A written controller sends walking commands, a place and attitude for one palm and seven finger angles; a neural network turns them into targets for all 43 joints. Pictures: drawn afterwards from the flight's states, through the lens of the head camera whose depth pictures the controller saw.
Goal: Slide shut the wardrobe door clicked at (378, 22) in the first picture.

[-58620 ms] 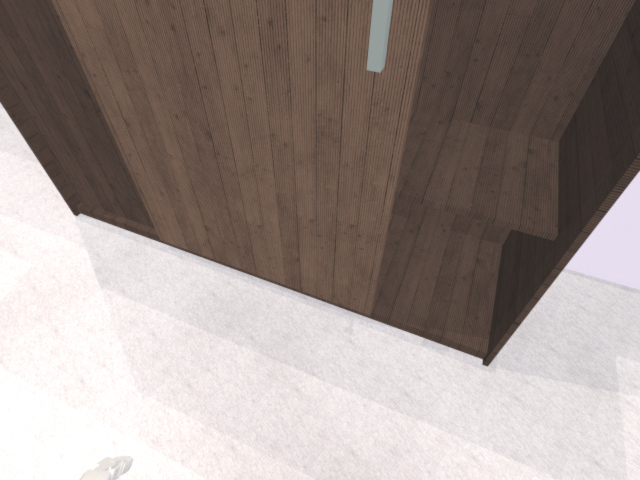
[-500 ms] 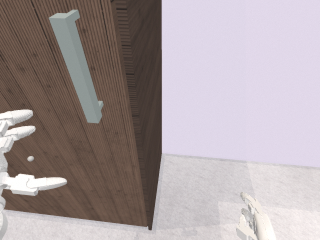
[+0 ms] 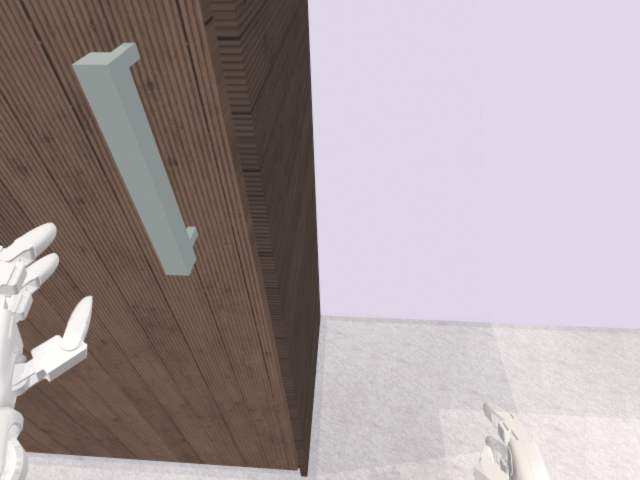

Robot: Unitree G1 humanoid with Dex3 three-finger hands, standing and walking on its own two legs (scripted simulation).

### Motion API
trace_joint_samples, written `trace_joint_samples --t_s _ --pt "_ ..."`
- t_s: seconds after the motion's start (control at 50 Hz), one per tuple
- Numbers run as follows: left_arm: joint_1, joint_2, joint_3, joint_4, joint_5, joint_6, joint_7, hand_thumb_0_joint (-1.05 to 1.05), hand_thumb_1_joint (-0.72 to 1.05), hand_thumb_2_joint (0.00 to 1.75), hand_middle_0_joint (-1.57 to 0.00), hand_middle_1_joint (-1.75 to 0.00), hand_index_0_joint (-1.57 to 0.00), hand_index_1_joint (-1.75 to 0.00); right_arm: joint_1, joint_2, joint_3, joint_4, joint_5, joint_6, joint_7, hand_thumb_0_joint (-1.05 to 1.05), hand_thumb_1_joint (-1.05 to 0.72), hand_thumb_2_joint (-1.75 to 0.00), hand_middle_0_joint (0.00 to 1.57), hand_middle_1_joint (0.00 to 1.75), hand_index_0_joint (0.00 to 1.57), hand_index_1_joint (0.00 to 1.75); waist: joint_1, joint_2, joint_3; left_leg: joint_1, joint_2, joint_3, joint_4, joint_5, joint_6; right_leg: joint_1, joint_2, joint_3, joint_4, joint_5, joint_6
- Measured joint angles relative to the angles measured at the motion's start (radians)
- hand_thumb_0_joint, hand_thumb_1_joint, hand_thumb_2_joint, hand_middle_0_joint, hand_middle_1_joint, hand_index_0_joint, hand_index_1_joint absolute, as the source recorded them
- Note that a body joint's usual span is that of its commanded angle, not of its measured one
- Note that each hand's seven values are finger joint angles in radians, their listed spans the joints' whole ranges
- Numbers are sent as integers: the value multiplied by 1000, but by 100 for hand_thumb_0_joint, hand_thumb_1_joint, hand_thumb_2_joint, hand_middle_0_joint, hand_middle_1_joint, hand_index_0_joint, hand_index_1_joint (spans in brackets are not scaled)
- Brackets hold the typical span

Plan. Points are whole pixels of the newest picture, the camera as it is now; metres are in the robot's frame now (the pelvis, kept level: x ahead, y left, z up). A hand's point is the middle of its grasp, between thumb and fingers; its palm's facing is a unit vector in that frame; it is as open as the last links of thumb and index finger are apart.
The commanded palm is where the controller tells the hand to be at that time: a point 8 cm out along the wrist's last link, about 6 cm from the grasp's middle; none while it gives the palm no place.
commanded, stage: draw the hand back to the body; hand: left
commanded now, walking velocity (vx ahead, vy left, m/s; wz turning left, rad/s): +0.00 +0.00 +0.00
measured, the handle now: (157, 172) +0.31 +0.20 +0.28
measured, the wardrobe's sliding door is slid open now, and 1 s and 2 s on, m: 0.00 0.00 0.00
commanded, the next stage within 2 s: step back with the hand held close in 0.38 s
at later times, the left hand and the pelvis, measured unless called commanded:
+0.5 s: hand (58, 342) +0.18 +0.27 +0.17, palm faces +0.48 -0.79 -0.37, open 7.4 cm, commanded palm +0.13 +0.30 +0.18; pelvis -0.01 +0.00 +0.00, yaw +0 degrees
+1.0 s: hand (15, 394) +0.13 +0.28 +0.17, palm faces +0.41 -0.77 -0.49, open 7.4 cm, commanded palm +0.07 +0.31 +0.18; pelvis -0.07 +0.01 +0.00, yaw +0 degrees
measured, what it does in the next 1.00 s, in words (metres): shifts its weight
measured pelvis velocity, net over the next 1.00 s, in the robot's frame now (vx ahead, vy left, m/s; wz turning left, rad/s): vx -0.07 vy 0.01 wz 0.00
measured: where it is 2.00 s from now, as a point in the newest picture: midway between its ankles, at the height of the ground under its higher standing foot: outside the picture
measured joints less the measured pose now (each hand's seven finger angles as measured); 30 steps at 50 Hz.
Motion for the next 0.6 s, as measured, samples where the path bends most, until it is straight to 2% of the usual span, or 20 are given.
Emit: trace_joint_samples --t_s 0.1,0.22,0.52,0.6 --pt "-29 -11 3 21 1 20 6 1 75 82 -22 -39 -22 -39 -20 -4 0 -14 -1 19 3 1 -90 -90 20 30 20 30 9 -2 9 3 -5 -3 -7 4 3 7 -5 -3 -11 4 4" --pt "-30 -19 -10 2 5 38 9 1 85 87 -21 -33 -21 -33 -22 3 6 -20 -7 26 10 1 -90 -90 20 30 20 30 13 -2 7 9 -9 -4 -19 10 6 14 -9 -5 -24 10 7" --pt "-34 -17 -5 19 3 37 7 2 89 90 -21 -30 -21 -30 -6 14 16 -5 -9 53 9 1 -90 -90 20 30 20 30 8 9 24 18 -4 -7 -38 36 1 24 -4 -8 -44 36 2" --pt "-35 -13 21 23 15 -4 5 2 89 90 -21 -30 -21 -30 -17 1 22 -14 -12 81 13 1 -90 -90 20 30 20 30 -12 15 24 -27 8 -16 -24 42 2 -2 9 -16 -69 61 1"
